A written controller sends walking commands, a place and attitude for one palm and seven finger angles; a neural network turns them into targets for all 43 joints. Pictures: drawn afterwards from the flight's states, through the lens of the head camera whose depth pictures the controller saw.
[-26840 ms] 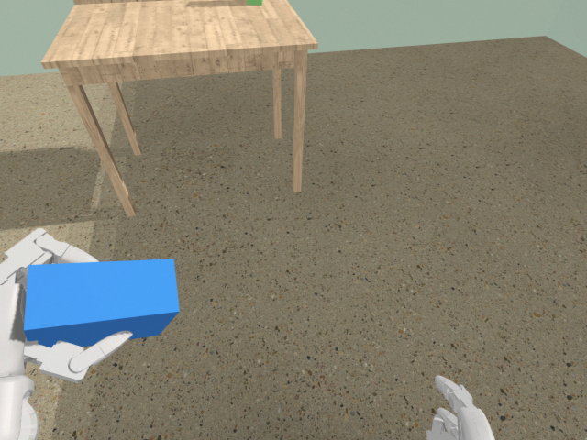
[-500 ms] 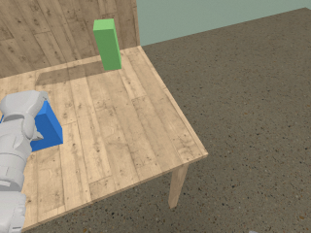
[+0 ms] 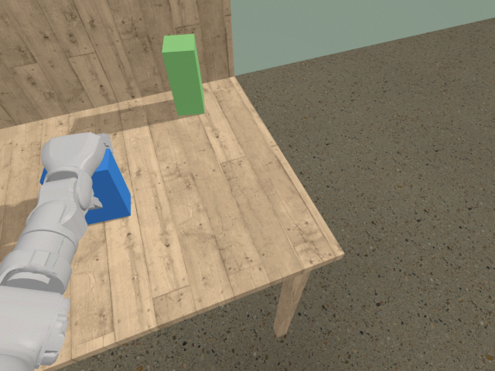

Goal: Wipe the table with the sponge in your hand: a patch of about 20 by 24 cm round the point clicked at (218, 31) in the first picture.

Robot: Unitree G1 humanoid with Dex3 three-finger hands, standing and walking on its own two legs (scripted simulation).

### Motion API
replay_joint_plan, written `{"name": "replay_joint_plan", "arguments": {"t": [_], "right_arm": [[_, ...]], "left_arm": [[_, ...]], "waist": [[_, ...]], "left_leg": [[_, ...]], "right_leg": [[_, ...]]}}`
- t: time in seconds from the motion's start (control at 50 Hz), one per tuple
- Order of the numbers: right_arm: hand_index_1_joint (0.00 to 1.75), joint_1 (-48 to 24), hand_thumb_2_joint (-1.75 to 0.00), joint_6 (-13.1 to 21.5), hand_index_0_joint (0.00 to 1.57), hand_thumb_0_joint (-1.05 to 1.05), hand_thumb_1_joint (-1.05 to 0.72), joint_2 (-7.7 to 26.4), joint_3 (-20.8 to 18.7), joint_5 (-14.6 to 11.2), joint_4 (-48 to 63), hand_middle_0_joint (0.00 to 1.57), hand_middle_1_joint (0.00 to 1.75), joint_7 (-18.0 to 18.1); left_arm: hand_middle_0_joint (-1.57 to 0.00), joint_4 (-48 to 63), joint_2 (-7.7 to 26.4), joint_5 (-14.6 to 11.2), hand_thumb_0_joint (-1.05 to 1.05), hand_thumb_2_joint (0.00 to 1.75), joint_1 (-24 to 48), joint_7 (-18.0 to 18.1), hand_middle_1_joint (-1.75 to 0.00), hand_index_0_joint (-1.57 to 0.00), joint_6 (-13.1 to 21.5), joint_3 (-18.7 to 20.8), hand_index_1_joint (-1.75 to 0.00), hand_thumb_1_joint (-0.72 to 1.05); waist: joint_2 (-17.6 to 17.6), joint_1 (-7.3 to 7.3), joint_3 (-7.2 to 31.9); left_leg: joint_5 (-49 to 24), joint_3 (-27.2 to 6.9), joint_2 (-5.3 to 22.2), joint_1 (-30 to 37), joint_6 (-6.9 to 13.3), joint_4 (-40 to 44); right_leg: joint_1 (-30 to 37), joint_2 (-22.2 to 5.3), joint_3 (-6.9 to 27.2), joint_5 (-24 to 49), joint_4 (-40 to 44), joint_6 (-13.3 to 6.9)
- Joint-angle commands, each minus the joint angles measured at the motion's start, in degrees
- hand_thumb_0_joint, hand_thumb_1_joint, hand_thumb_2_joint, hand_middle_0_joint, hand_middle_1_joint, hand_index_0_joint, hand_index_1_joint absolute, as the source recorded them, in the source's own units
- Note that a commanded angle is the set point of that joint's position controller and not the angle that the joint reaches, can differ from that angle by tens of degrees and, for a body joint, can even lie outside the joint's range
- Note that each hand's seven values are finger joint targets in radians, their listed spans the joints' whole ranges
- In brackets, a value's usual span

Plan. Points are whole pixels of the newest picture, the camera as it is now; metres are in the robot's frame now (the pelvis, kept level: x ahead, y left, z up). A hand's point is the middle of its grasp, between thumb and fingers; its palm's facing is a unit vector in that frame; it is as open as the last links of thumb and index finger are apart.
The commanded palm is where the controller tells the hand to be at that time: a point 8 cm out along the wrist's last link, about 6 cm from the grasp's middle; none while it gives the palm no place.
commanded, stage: slide across to the middle lane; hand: left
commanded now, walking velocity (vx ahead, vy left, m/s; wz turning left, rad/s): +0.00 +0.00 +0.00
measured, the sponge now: (95, 196) +0.40 +0.32 +0.02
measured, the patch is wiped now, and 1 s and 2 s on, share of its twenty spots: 0.65 0.80 0.90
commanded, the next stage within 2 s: wipe back along the middle lane in 0.30 s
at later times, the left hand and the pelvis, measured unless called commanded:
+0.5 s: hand (117, 170) +0.42 +0.27 +0.07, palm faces -0.08 +0.00 -1.00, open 10.1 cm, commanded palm +0.39 +0.25 +0.12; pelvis +0.02 -0.01 +0.00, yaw +0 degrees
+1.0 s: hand (122, 190) +0.38 +0.25 +0.07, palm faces -0.04 -0.01 -1.00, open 10.1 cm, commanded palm +0.35 +0.23 +0.10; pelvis +0.01 -0.02 +0.00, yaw -1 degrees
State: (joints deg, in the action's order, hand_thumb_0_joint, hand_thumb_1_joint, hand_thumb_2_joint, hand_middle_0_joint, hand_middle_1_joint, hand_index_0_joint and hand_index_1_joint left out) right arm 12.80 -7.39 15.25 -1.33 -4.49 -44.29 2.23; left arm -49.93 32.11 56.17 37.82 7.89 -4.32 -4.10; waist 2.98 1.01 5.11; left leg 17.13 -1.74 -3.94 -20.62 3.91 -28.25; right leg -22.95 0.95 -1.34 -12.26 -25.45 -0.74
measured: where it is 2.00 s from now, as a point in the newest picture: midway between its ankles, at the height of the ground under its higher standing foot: outside the picture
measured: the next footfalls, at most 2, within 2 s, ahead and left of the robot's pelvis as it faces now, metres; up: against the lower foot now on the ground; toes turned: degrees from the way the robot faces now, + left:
none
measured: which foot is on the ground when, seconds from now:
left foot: down 0.00-1.00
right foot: down 0.00-1.00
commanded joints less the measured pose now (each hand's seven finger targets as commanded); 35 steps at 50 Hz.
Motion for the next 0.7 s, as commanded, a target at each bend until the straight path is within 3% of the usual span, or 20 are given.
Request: {"name": "replay_joint_plan", "arguments": {"t": [0.0,0.02,0.04,0.06,0.1,0.2,0.3,0.36,0.44,0.48,0.52,0.54,0.56,0.6,0.62,0.64,0.66,0.68], "right_arm": [[0.30,-1.5,-0.90,1.6,0.20,0.00,-0.90,9.3,-2.0,0.4,5.9,0.20,0.30,0.7],[0.30,-1.8,-0.90,1.5,0.20,0.00,-0.90,9.2,-1.8,0.4,6.0,0.20,0.30,0.7],[0.30,-2.1,-0.90,1.4,0.20,0.00,-0.90,9.5,-1.7,0.4,6.0,0.20,0.30,0.8],[0.30,-2.1,-0.90,1.4,0.20,0.00,-0.90,9.2,-1.5,0.4,6.4,0.20,0.30,0.9],[0.30,-2.1,-0.90,1.3,0.20,0.00,-0.90,9.3,-1.5,0.4,6.5,0.20,0.30,0.8],[0.30,-2.3,-0.90,1.1,0.20,0.00,-0.90,8.9,-1.9,0.6,7.1,0.20,0.30,0.5],[0.30,-3.2,-0.90,0.6,0.20,0.00,-0.90,9.0,-1.7,0.4,6.8,0.20,0.30,0.5],[0.30,-3.6,-0.90,0.7,0.20,0.00,-0.90,8.7,-1.6,0.4,6.5,0.20,0.30,0.7],[0.30,-4.8,-0.90,0.3,0.20,0.00,-0.90,8.8,-1.8,0.5,7.3,0.20,0.30,0.4],[0.30,-5.4,-0.90,0.0,0.20,0.00,-0.90,8.6,-1.8,0.6,8.0,0.20,0.30,0.1],[0.30,-6.2,-0.90,-0.4,0.20,0.00,-0.90,9.0,-1.5,0.4,8.3,0.20,0.30,-0.1],[0.30,-6.9,-0.90,-0.5,0.20,0.00,-0.90,9.3,-1.4,0.3,8.6,0.20,0.30,-0.1],[0.30,-7.3,-0.90,-0.6,0.20,0.00,-0.90,9.1,-1.2,0.2,9.3,0.20,0.30,-0.1],[0.30,-8.0,-0.90,-0.7,0.20,0.00,-0.90,8.9,-1.1,0.0,9.5,0.20,0.30,-0.2],[0.30,-8.5,-0.90,-0.6,0.20,0.00,-0.90,8.7,-1.1,0.0,9.8,0.20,0.30,-0.2],[0.30,-8.9,-0.90,-0.6,0.20,0.00,-0.90,8.9,-1.0,0.0,9.8,0.20,0.30,-0.2],[0.30,-9.0,-0.90,-0.6,0.20,0.00,-0.90,8.6,-0.9,-0.1,10.0,0.20,0.30,-0.2],[0.30,-9.1,-0.90,-0.6,0.20,0.00,-0.90,8.6,-0.9,-0.1,10.2,0.20,0.30,-0.1]], "left_arm": [[-1.20,7.9,10.8,0.7,0.00,1.30,21.6,1.2,-1.60,-1.20,-2.5,2.4,-1.60,0.10],[-1.20,7.8,10.7,0.6,0.00,1.30,22.0,1.2,-1.60,-1.20,-3.1,2.3,-1.60,0.10],[-1.20,7.1,13.0,0.6,0.00,1.30,21.4,1.1,-1.60,-1.20,-3.5,4.7,-1.60,0.10],[-1.20,8.1,10.4,0.4,0.00,1.30,22.9,0.9,-1.60,-1.20,-3.6,1.9,-1.60,0.10],[-1.20,7.3,11.6,0.6,0.00,1.30,21.8,0.7,-1.60,-1.20,-4.4,3.0,-1.60,0.10],[-1.20,10.5,7.0,0.1,0.00,1.30,19.7,0.1,-1.60,-1.20,-4.8,0.6,-1.60,0.10],[-1.20,11.5,6.4,-0.5,0.00,1.30,20.8,0.1,-1.60,-1.20,-6.4,0.2,-1.60,0.10],[-1.20,12.3,4.1,-0.7,0.00,1.30,22.7,0.1,-1.60,-1.20,-7.1,-1.8,-1.60,0.10],[-1.20,13.3,3.9,-1.1,0.00,1.30,15.5,-0.1,-1.60,-1.20,-8.0,-0.1,-1.60,0.10],[-1.20,14.7,2.5,-1.3,0.00,1.30,11.7,0.0,-1.60,-1.20,-8.6,-0.8,-1.60,0.10],[-1.20,14.3,4.0,-1.4,0.00,1.30,9.5,0.0,-1.60,-1.20,-9.8,0.6,-1.60,0.10],[-1.20,14.3,6.4,-1.7,0.00,1.30,6.6,0.1,-1.60,-1.20,-10.3,3.3,-1.60,0.10],[-1.20,16.2,4.3,-1.8,0.00,1.30,6.4,-0.1,-1.60,-1.20,-10.7,1.0,-1.60,0.10],[-1.20,16.9,3.8,-1.3,0.00,1.30,5.8,0.0,-1.60,-1.20,-12.0,0.4,-1.60,0.10],[-1.20,17.8,1.9,-1.4,0.00,1.30,6.3,-0.1,-1.60,-1.20,-12.5,-1.3,-1.60,0.10],[-1.20,18.5,4.6,-1.4,0.00,1.30,5.4,-0.1,-1.60,-1.20,-12.9,1.2,-1.60,0.10],[-1.20,18.9,2.4,-1.4,0.00,1.30,5.3,-0.2,-1.60,-1.20,-13.3,-1.1,-1.60,0.10],[-1.20,18.9,2.3,-1.4,0.00,1.30,4.3,-0.3,-1.60,-1.20,-13.8,-0.8,-1.60,0.10]], "waist": [[-0.4,-1.41,16.1],[-1.1,-1.54,16.2],[-1.5,-0.86,16.2],[-1.1,-1.66,16.7],[-1.9,-1.39,17.1],[-1.4,-1.42,19.4],[-2.7,-2.05,17.6],[-1.8,-2.42,18.0],[-2.3,-0.58,19.8],[-3.5,-0.31,19.6],[-5.4,0.05,17.4],[-6.1,1.06,17.0],[-6.0,0.76,17.4],[-4.6,0.74,15.2],[-4.1,0.34,14.5],[-3.6,1.08,15.0],[-3.5,0.66,14.7],[-4.2,0.72,14.0]], "left_leg": [[-25.5,-2.8,3.7,8.5,-4.6,2.8],[-25.3,-2.5,3.7,8.4,-4.5,2.9],[-25.7,-2.7,3.6,7.6,-4.5,3.3],[-26.7,-2.2,3.5,8.2,-4.4,2.9],[-26.9,-1.9,3.3,7.8,-4.2,2.9],[-32.8,-1.7,3.7,10.5,-4.2,1.4],[-30.3,-1.4,3.2,9.2,-3.8,1.7],[-29.9,-1.3,3.2,9.9,-3.7,1.6],[-33.4,-1.4,3.2,9.8,-3.9,1.5],[-33.1,-0.8,3.0,9.3,-3.4,1.3],[-29.0,-0.3,2.5,6.6,-3.0,2.2],[-28.6,-0.6,2.3,5.3,-2.8,2.8],[-27.7,-0.2,2.2,5.5,-2.7,3.0],[-26.8,-0.5,2.2,5.8,-2.8,3.5],[-26.0,-0.2,2.2,6.4,-2.7,3.4],[-25.9,-0.9,2.2,6.5,-2.8,3.9],[-25.3,-0.5,2.2,7.0,-2.8,3.9],[-24.7,-0.5,2.2,6.8,-2.7,4.0]], "right_leg": [[8.5,0.3,0.7,13.5,0.6,-4.0],[9.2,0.2,0.8,14.1,0.8,-3.9],[10.0,0.3,1.1,14.6,0.8,-4.2],[10.5,0.1,0.9,16.2,0.6,-3.9],[11.8,0.1,1.1,17.4,0.7,-3.8],[12.2,0.0,1.3,21.9,0.2,-3.7],[13.0,-0.1,1.3,23.1,0.4,-3.7],[12.6,-0.1,1.3,23.1,0.3,-3.7],[15.3,-0.2,1.7,26.4,-0.1,-4.0],[16.8,-0.4,1.7,28.0,-0.2,-3.7],[18.1,-0.5,2.1,28.4,0.2,-3.7],[19.5,-0.6,2.6,28.5,0.1,-3.9],[20.2,-0.8,2.2,28.5,0.1,-3.6],[18.2,-0.6,2.0,25.7,0.4,-3.7],[17.4,-0.6,2.1,25.2,0.8,-3.6],[17.4,-0.4,2.4,23.5,0.7,-3.9],[17.3,-0.5,1.8,22.6,0.8,-3.7],[17.0,-0.3,1.8,22.1,1.1,-3.7]]}}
